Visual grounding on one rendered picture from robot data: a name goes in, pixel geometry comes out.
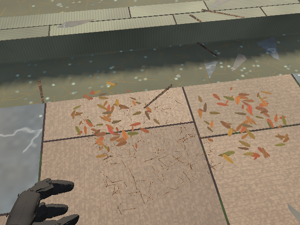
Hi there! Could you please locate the robot left hand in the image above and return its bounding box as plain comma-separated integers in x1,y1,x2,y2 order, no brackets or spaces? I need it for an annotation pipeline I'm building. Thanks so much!
6,178,80,225

